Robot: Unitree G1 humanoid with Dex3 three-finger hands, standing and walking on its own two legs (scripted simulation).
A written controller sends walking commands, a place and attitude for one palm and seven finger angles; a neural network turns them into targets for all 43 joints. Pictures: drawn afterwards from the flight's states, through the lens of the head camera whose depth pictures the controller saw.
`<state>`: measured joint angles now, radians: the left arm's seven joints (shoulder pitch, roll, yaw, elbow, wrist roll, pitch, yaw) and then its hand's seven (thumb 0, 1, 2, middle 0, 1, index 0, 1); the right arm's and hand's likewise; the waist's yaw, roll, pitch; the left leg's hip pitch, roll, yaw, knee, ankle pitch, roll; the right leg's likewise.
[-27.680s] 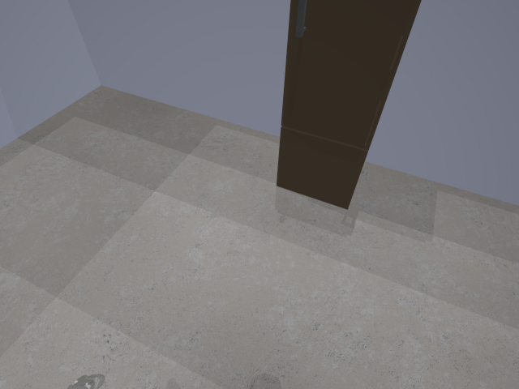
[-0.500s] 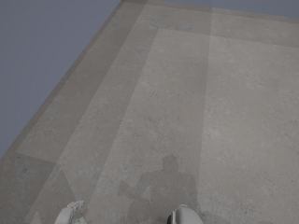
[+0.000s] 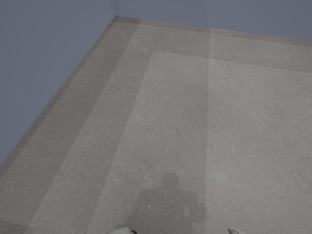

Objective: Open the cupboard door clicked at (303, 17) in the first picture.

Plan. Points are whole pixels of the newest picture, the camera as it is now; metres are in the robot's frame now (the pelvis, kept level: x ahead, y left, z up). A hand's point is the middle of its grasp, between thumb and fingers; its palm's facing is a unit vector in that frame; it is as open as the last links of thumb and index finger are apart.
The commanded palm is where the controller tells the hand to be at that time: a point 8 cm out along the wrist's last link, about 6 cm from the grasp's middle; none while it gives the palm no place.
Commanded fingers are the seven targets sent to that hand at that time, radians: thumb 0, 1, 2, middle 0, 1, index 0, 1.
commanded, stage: walk to a spot facing it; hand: left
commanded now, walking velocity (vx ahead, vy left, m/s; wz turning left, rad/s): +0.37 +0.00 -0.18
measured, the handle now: out of the picture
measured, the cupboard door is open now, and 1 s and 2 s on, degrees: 50 50 50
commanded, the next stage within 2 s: turn to face it in 0.42 s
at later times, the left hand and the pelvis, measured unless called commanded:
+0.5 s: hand (126, 171) +0.33 +0.12 -0.16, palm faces -0.06 -0.97 -0.23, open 7.4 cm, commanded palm none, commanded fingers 0.00 0.90 0.90 -0.20 -0.30 -0.20 -0.30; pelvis +0.23 -0.06 +0.00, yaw -4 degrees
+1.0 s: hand (132, 138) +0.46 +0.12 -0.15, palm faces +0.19 -0.95 -0.24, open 7.4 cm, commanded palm none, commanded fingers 0.00 0.90 0.90 -0.20 -0.30 -0.20 -0.30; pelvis +0.39 -0.08 +0.00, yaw +9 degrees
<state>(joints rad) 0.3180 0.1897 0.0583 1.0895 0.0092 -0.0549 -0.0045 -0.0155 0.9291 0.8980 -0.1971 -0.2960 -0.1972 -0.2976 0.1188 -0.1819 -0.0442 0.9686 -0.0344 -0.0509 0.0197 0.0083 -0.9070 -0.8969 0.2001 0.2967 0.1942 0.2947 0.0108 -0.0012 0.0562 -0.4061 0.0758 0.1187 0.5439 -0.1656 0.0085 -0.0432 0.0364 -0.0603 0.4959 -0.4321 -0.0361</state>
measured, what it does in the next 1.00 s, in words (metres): walks ahead: right foot, then left foot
